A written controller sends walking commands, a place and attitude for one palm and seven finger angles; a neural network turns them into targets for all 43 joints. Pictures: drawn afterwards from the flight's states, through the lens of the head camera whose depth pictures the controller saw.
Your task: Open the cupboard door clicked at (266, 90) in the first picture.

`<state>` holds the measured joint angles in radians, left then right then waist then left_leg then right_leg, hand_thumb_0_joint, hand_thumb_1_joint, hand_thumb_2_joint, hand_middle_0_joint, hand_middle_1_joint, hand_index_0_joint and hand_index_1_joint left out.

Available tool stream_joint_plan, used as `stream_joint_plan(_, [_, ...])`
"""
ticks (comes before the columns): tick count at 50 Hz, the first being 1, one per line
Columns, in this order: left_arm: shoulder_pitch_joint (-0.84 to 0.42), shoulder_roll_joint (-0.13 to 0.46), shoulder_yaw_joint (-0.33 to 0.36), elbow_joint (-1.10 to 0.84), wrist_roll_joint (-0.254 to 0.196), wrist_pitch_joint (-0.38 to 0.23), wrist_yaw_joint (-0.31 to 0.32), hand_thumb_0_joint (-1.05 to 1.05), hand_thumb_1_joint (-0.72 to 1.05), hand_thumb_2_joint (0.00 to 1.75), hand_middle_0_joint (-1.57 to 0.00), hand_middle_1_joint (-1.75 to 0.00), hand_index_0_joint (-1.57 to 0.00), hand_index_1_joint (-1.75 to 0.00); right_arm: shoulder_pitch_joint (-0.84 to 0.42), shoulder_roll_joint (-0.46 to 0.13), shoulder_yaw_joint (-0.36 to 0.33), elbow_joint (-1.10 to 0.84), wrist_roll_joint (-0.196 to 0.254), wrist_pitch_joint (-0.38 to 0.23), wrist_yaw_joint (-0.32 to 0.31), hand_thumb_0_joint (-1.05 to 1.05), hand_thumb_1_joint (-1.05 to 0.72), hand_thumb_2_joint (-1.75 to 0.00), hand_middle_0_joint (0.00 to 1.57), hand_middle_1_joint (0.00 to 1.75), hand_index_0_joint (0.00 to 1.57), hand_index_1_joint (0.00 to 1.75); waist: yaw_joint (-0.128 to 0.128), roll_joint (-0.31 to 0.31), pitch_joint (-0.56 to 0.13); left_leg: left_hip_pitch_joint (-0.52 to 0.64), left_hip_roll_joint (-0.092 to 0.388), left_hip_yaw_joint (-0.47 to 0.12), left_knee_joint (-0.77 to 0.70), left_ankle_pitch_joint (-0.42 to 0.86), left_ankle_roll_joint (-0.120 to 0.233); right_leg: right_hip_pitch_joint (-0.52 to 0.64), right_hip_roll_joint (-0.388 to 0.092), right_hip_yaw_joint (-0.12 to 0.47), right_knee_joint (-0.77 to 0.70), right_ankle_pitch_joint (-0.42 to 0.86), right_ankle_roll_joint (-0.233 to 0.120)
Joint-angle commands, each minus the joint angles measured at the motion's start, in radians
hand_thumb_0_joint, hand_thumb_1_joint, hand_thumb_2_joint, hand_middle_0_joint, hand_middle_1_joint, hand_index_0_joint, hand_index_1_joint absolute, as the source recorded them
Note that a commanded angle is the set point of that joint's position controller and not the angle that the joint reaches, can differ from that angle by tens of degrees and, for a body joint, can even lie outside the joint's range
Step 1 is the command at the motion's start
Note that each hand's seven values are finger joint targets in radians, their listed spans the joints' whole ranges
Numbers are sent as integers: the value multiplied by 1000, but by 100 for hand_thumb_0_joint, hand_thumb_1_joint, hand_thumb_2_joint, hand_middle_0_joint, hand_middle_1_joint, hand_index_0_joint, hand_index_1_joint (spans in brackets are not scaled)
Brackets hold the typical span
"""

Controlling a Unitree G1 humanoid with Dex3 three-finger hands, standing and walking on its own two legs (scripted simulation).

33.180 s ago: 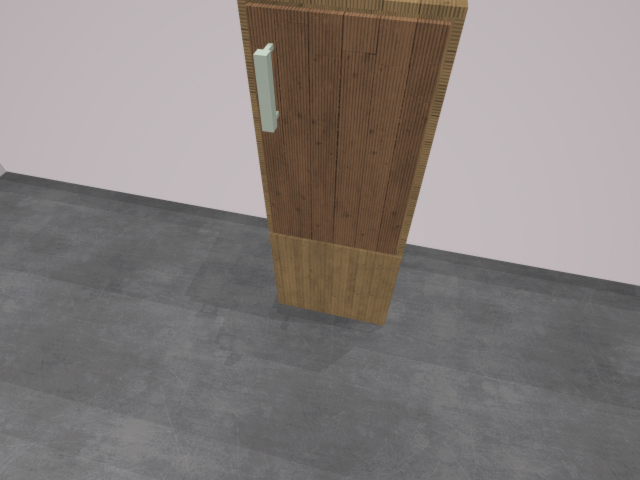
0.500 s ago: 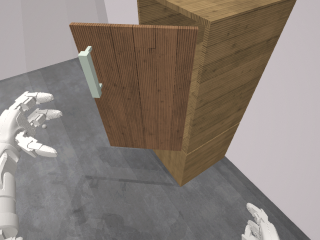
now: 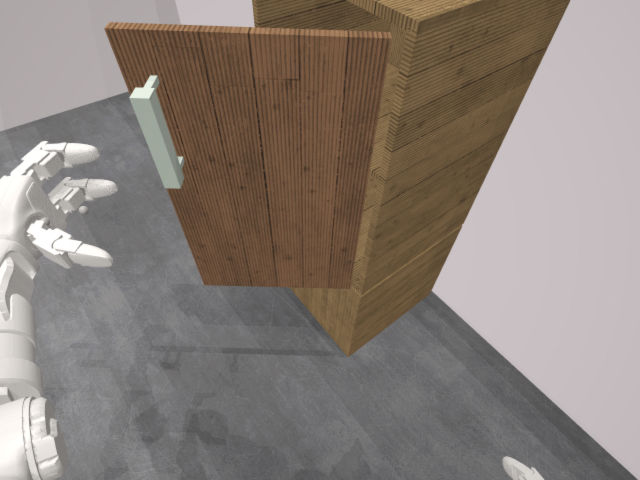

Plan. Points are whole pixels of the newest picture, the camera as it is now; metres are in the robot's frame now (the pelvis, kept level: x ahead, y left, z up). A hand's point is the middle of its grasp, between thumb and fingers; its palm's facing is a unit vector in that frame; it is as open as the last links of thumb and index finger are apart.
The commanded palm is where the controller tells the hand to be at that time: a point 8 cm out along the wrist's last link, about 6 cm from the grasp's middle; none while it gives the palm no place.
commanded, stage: move the hooked fingers beside the handle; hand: left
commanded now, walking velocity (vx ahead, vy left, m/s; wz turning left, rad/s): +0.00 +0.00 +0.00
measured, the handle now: (164, 134) +0.55 +0.25 +0.12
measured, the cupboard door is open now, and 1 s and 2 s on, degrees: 51 51 51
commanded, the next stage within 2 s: slide the fingers in behind the handle in 1.98 s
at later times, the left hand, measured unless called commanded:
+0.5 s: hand (100, 172) +0.45 +0.30 +0.14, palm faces +0.02 -1.00 +0.01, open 14.0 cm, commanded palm +0.43 +0.35 +0.13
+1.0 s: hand (111, 145) +0.51 +0.31 +0.13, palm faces +0.02 -1.00 +0.00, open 14.0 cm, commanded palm +0.49 +0.35 +0.12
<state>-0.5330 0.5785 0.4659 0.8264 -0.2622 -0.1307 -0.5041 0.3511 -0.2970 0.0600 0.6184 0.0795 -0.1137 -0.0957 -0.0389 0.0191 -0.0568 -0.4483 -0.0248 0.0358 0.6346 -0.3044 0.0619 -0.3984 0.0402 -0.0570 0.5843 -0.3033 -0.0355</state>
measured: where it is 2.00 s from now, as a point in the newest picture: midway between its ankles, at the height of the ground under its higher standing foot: outside the picture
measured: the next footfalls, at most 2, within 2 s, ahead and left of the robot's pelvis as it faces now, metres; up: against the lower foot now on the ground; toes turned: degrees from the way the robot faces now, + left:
none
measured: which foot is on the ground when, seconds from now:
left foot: down 0.00-1.00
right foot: down 0.00-1.00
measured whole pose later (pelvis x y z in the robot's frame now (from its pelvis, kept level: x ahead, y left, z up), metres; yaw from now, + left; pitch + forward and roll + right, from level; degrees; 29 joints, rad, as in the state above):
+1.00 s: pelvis +0.02 +0.01 -0.01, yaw -2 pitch +18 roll -3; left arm -1.00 0.88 0.52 1.32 -0.12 -0.22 -0.55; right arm 0.45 -0.33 0.06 0.62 0.05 0.08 -0.09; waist -0.17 0.01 -0.07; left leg -0.71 0.00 0.03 0.76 -0.36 0.07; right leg -0.64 0.06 -0.06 0.65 -0.33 -0.03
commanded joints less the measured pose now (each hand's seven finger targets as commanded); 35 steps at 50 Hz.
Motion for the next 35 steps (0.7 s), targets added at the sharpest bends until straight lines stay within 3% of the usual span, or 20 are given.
stream_joint_plan(1, [-454, 309, 28, -151, -26, -71, 0, 0, -50, 30, -30, -120, -30, -120, 7, -163, -69, -106, -6, -36, -14, 0, -90, -90, 20, 30, 20, 30, -9, 65, -263, 226, 31, -107, -70, 252, -26, -10, -4, 37, -68, 211, -4])
stream_joint_plan(2, [-448, 332, 50, -138, -18, -71, 1, 0, -50, 30, -30, -120, -30, -120, 14, -166, -72, -107, -9, -34, -12, 0, -90, -90, 20, 30, 20, 30, -2, 75, -283, 233, 32, -109, -70, 267, -28, -12, -4, 36, -61, 221, -4])
stream_joint_plan(4, [-488, 335, 39, -111, -8, -76, 3, 0, -50, 30, -30, -120, -30, -120, 27, -169, -73, -99, -11, -24, -11, 0, -90, -90, 20, 30, 20, 30, -13, 61, -287, 233, 35, -114, -67, 282, -31, -25, -6, 33, -58, 224, -2])
stream_joint_plan(7, [-548, 338, 30, -138, 1, -100, 10, 0, -50, 30, -30, -120, -30, -120, 39, -172, -77, -98, -16, -14, -6, 0, -90, -90, 20, 30, 20, 30, -14, 121, -342, 299, 43, -129, -54, 365, -50, -50, -1, 27, -44, 242, -6])
stream_joint_plan(8, [-544, 314, 12, -143, 2, -106, 10, 0, -50, 30, -30, -120, -30, -120, 43, -170, -78, -97, -18, -12, -3, 0, -90, -90, 20, 30, 20, 30, -17, 150, -360, 337, 47, -134, -50, 397, -57, -68, 0, 27, -45, 239, -6])
stream_joint_plan(11, [-520, 351, 47, -63, -4, -108, 11, 0, -50, 30, -30, -120, -30, -120, 64, -178, -78, -87, -20, 9, -2, 0, -90, -90, 20, 30, 20, 30, -15, 71, -329, 287, 50, -132, -44, 411, -57, -58, 4, 22, -43, 250, -6])
stream_joint_plan(12, [-559, 328, 19, -55, 1, -106, 6, 0, -50, 30, -30, -120, -30, -120, 59, -177, -77, -86, -19, 12, -1, 0, -90, -90, 20, 30, 20, 30, -31, 81, -325, 283, 49, -125, -43, 398, -52, -73, 2, 25, -42, 255, 0])
stream_joint_plan(14, [-569, 357, 33, 6, 17, -102, 8, 0, -50, 30, -30, -120, -30, -120, 73, -183, -79, -80, -20, 23, -1, 0, -90, -90, 20, 30, 20, 30, -29, 80, -302, 262, 50, -135, -46, 380, -55, -89, 1, 21, -40, 230, -2])
stream_joint_plan(15, [-599, 362, 28, -6, 24, -109, 11, 0, -50, 30, -30, -120, -30, -120, 78, -184, -80, -80, -22, 27, 0, 0, -90, -90, 20, 30, 20, 30, -32, 109, -313, 278, 52, -140, -45, 388, -61, -104, 1, 19, -36, 221, -3])
stream_joint_plan(16, [-618, 349, 15, -11, 21, -116, 12, 0, -50, 30, -30, -120, -30, -120, 83, -184, -80, -82, -24, 33, -1, 0, -90, -90, 20, 30, 20, 30, -35, 100, -338, 291, 52, -140, -36, 417, -62, -100, 2, 20, -33, 230, -4])
stream_joint_plan(17, [-627, 376, 34, 4, 29, -120, 16, 0, -50, 30, -30, -120, -30, -120, 87, -185, -81, -78, -25, 36, 0, 0, -90, -90, 20, 30, 20, 30, -35, 116, -344, 293, 53, -139, -31, 417, -62, -108, 3, 23, -32, 231, -2])
stream_joint_plan(19, [-685, 353, 4, 11, 35, -137, 15, 0, -50, 30, -30, -120, -30, -120, 96, -186, -81, -68, -28, 43, 0, 0, -90, -90, 20, 30, 20, 30, -54, 128, -351, 312, 57, -148, -27, 414, -66, -135, 4, 20, -31, 217, 0])
stream_joint_plan(21, [-690, 392, 35, 34, 32, -153, 15, 0, -50, 30, -30, -120, -30, -120, 115, -192, -85, -59, -30, 54, -2, 0, -90, -90, 20, 30, 20, 30, -51, 106, -377, 313, 60, -149, -16, 446, -67, -126, 6, 20, -26, 224, -3])
stream_joint_plan(22, [-707, 396, 34, 42, 37, -157, 13, 0, -50, 30, -30, -120, -30, -120, 113, -192, -83, -56, -31, 57, -1, 0, -90, -90, 20, 30, 20, 30, -54, 136, -384, 318, 59, -147, -14, 450, -69, -135, 6, 23, -23, 229, 0])
stream_joint_plan(23, [-708, 372, 11, 78, 41, -151, 9, 0, -50, 30, -30, -120, -30, -120, 118, -190, -81, -53, -32, 61, 0, 0, -90, -90, 20, 30, 20, 30, -62, 128, -369, 307, 58, -148, -14, 432, -68, -148, 5, 21, -24, 220, 2])
stream_joint_plan(24, [-709, 404, 32, 122, 47, -147, 9, 0, -50, 30, -30, -120, -30, -120, 122, -195, -80, -46, -32, 66, -1, 0, -90, -90, 20, 30, 20, 30, -63, 109, -336, 270, 58, -146, -14, 390, -63, -152, 5, 21, -26, 207, 2])
stream_joint_plan(27, [-747, 465, 54, 155, 56, -150, 2, 0, -50, 30, -30, -120, -30, -120, 137, -203, -77, -48, -32, 81, -6, 0, -90, -90, 20, 30, 20, 30, -67, 94, -368, 224, 49, -128, 1, 389, -47, -113, 5, 32, -15, 249, 5])
stream_joint_plan(29, [-765, 473, 47, 157, 71, -158, -2, 0, -50, 30, -30, -120, -30, -120, 149, -204, -78, -46, -33, 91, -6, 0, -90, -90, 20, 30, 20, 30, -73, 122, -384, 235, 51, -132, 9, 405, -51, -132, 6, 30, -9, 245, 6])
stream_joint_plan(34, [-804, 558, 82, 249, 83, -161, -16, 0, -50, 30, -30, -120, -30, -120, 176, -214, -74, -39, -32, 118, -12, 0, -90, -90, 20, 30, 20, 30, -95, 78, -366, 144, 46, -114, 31, 343, -27, -124, 9, 45, -4, 254, 15])
stream_joint_plan(35, [-825, 551, 63, 245, 91, -160, -19, 0, -50, 30, -30, -120, -30, -120, 180, -214, -73, -41, -31, 122, -13, 0, -90, -90, 20, 30, 20, 30, -103, 105, -369, 144, 45, -111, 32, 333, -24, -134, 8, 46, -4, 247, 16])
